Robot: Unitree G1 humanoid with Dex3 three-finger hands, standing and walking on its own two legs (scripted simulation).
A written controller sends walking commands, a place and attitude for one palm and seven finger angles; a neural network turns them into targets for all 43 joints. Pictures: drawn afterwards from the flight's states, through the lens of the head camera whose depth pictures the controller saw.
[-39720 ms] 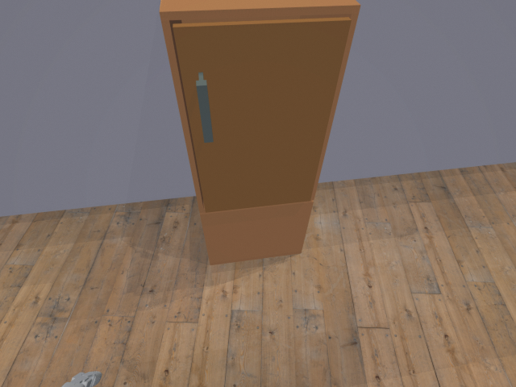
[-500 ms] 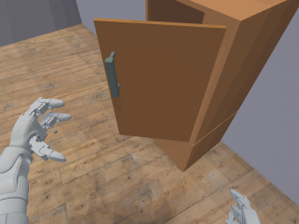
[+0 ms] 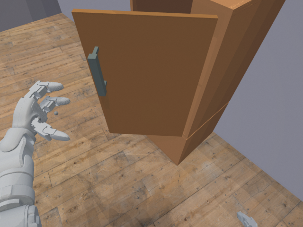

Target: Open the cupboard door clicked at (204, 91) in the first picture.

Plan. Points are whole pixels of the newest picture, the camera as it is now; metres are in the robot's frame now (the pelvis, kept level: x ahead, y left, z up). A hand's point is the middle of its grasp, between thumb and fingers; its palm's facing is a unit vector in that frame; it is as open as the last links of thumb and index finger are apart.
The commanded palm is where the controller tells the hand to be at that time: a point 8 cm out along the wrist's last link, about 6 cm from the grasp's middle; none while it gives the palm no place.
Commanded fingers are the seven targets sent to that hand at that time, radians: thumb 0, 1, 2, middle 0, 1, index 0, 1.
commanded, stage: move the hooked fingers beside the handle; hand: left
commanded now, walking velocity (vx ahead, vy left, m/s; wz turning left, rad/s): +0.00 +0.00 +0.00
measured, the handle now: (99, 72) +0.54 +0.18 +0.08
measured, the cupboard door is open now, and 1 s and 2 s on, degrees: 45 45 45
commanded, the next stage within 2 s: slide the fingers in behind the handle in 1.72 s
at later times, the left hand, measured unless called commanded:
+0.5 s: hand (65, 95) +0.44 +0.25 +0.09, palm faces -0.03 -1.00 +0.01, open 14.0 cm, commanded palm +0.42 +0.29 +0.09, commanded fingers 0.00 -0.50 0.30 -0.30 -1.20 -0.30 -1.20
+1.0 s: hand (81, 80) +0.50 +0.22 +0.09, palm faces -0.04 -1.00 -0.01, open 14.0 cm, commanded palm +0.47 +0.27 +0.08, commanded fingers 0.00 -0.50 0.30 -0.30 -1.20 -0.30 -1.20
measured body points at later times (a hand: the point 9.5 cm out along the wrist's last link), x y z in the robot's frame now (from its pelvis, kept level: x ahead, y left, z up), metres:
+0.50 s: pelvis +0.00 +0.01 -0.01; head +0.07 +0.02 +0.44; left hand +0.43 +0.30 +0.09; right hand +0.06 -0.26 -0.11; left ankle +0.00 +0.12 -0.71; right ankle +0.00 -0.12 -0.71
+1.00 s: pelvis +0.00 +0.01 -0.02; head +0.11 +0.02 +0.42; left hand +0.50 +0.27 +0.09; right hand -0.01 -0.26 -0.13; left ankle +0.00 +0.12 -0.71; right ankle +0.00 -0.12 -0.71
